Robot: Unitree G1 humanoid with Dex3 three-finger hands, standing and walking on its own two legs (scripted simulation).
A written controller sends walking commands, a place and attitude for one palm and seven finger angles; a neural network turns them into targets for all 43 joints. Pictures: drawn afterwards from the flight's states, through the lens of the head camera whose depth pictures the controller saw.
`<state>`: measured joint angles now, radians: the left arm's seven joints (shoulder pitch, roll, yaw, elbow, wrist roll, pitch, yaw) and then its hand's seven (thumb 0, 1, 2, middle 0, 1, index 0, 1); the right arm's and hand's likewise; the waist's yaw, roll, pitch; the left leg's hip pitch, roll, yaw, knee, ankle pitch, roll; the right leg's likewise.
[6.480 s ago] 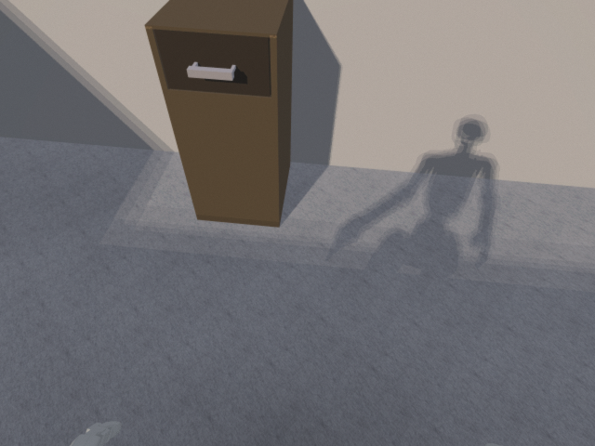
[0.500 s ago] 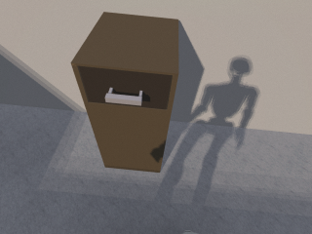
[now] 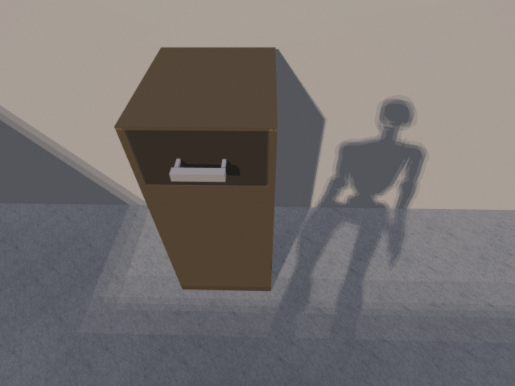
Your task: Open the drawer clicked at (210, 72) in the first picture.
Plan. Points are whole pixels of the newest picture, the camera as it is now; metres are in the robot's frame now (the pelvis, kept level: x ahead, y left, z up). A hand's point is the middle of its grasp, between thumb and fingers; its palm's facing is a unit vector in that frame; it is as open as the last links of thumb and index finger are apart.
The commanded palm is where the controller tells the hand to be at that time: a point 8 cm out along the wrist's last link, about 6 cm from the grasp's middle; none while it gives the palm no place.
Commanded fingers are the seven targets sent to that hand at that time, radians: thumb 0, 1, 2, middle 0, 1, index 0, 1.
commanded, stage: come to a stop and stand still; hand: left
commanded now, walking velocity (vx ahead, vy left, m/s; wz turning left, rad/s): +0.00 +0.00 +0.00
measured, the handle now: (199, 168) +0.60 +0.18 -0.04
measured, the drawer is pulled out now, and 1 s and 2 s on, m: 0.00 0.00 0.00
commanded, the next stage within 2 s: look again from close up in 0.36 s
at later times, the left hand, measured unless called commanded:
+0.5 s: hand out of the picture -0.02 +0.14 -0.18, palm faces +0.04 -0.99 -0.16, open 7.3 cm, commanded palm none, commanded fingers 0.00 0.90 0.90 -0.20 -0.30 -0.20 -0.30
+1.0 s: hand out of the picture +0.03 +0.20 -0.18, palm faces +0.03 -0.98 -0.19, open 7.3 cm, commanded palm none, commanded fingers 0.00 0.90 0.90 -0.20 -0.30 -0.20 -0.30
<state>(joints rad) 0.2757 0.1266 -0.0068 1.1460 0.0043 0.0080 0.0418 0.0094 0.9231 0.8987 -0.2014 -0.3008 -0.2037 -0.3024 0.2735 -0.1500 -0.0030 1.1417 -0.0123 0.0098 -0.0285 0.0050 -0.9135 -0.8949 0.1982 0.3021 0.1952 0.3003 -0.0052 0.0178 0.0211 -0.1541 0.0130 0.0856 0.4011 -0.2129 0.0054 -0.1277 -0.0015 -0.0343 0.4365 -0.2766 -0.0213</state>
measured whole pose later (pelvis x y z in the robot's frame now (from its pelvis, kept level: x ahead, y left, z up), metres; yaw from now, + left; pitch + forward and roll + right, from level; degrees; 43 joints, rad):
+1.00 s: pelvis +0.02 +0.03 -0.01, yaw +0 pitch +0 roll +0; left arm 0.29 0.16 -0.01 1.08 0.01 -0.01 0.04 0.00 0.91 0.90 -0.20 -0.30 -0.20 -0.30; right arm 0.31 -0.15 0.02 1.09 -0.02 -0.02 -0.03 0.01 -0.91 -0.89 0.20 0.30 0.20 0.30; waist 0.00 -0.01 0.02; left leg -0.20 -0.02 0.07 0.51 -0.30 0.05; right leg -0.15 -0.03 -0.03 0.50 -0.34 0.02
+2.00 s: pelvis +0.10 -0.06 -0.02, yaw -1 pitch +0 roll +3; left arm 0.26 0.16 0.04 0.98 0.02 0.01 0.05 0.01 0.92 0.90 -0.20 -0.30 -0.20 -0.30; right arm 0.13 -0.16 -0.03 0.96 -0.02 0.03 -0.03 -0.01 -0.92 -0.89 0.20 0.30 0.20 0.30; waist 0.04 0.02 0.07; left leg -0.36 0.01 0.08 0.58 -0.21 0.00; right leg -0.28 -0.04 -0.03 0.67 -0.38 -0.01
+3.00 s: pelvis +0.06 -0.05 -0.01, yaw +0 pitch +0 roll -1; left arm 0.33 0.11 -0.01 1.12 0.01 -0.02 0.03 0.00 0.91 0.90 -0.20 -0.30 -0.20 -0.30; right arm 0.37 -0.13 0.01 1.06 -0.02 -0.02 -0.02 0.00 -0.91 -0.90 0.20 0.30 0.19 0.30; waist -0.01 0.04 -0.01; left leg -0.22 0.01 0.05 0.55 -0.33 0.03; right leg -0.26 0.01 -0.08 0.51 -0.25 -0.03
